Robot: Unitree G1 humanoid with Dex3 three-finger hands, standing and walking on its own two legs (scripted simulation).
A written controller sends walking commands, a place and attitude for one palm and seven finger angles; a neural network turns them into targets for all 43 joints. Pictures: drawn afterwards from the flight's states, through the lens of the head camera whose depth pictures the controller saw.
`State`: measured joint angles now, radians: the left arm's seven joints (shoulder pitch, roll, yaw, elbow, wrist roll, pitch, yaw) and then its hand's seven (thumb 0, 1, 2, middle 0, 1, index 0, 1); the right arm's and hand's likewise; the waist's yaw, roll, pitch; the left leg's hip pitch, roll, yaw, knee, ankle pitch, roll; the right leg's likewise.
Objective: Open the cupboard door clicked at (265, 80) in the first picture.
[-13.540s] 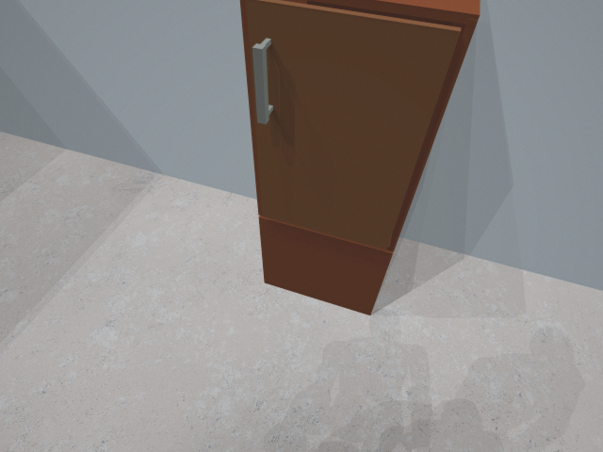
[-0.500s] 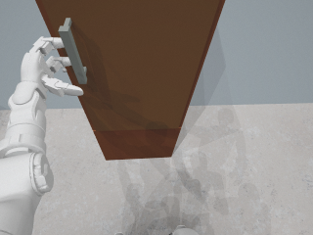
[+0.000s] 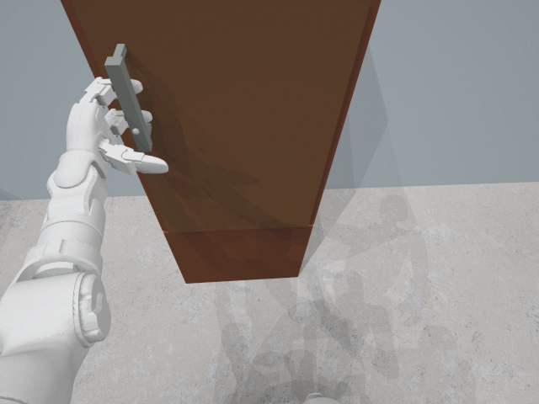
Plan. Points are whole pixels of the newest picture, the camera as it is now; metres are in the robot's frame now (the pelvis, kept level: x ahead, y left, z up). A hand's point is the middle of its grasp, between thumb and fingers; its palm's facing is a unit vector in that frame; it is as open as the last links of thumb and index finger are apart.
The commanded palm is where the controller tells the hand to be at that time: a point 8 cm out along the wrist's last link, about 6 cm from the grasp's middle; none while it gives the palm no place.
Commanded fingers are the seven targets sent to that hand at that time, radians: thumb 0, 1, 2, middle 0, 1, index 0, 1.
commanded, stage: slide the fingers in behind the handle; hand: left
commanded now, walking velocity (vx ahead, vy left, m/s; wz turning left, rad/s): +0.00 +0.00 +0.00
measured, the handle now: (133, 102) +0.54 +0.19 +0.13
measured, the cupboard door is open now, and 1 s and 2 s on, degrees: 0 0 29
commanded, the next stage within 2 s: close the thumb around the handle in 0.30 s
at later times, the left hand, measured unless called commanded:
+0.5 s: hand (140, 128) +0.49 +0.17 +0.13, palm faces +0.01 -1.00 +0.00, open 13.8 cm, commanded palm +0.46 +0.22 +0.13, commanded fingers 0.00 -0.16 0.44 -0.32 -1.24 -0.32 -1.24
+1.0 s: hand (141, 126) +0.50 +0.17 +0.13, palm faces +0.01 -1.00 -0.01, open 6.0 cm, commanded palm +0.47 +0.22 +0.13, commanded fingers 0.00 0.90 0.90 -0.40 -1.35 -0.40 -1.35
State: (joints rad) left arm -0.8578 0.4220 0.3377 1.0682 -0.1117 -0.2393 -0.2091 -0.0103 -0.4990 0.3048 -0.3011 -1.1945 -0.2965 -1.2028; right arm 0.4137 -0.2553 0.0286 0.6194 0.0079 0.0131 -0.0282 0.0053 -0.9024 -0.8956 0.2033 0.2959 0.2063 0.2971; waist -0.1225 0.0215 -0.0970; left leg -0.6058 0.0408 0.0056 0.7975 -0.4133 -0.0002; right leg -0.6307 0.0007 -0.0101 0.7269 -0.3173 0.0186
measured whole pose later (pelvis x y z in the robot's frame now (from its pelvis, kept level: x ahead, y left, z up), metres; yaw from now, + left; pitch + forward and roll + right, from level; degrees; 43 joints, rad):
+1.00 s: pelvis +0.01 +0.00 +0.00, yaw +0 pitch +14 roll -2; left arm -0.89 0.44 0.35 1.11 -0.10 -0.26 -0.21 0.01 0.66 0.80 -0.38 -1.32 -0.39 -1.33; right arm 0.41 -0.26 0.03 0.63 0.00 0.01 -0.03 0.00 -0.90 -0.90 0.20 0.30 0.21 0.30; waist -0.13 0.02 -0.10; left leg -0.62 0.04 0.01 0.79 -0.42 -0.01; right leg -0.65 0.01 -0.01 0.73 -0.32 0.01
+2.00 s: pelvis +0.01 -0.02 +0.02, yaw +2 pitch +3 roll +0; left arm -0.13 -0.10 -0.07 0.06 0.00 0.10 0.49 0.03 0.71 0.78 -0.34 -1.31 -0.36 -1.33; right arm 0.15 -0.17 0.03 0.56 -0.04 0.01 0.00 0.01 -0.90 -0.90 0.20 0.30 0.20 0.30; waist 0.01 0.04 -0.08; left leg -0.33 0.03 -0.01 0.65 -0.37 -0.02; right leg -0.37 -0.01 -0.03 0.64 -0.32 0.00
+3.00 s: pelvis -0.01 -0.02 +0.02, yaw +4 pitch -2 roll -1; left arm -0.01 -0.09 -0.30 -0.08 0.05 0.17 0.58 0.00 -0.37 0.36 -0.28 -1.14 -0.30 -1.15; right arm 0.13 -0.15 0.03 0.62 -0.04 0.07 0.01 0.01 -0.90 -0.90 0.20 0.30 0.20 0.30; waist 0.04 0.04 -0.02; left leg -0.26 0.01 -0.05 0.65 -0.36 -0.02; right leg -0.28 -0.03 -0.06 0.63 -0.31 0.00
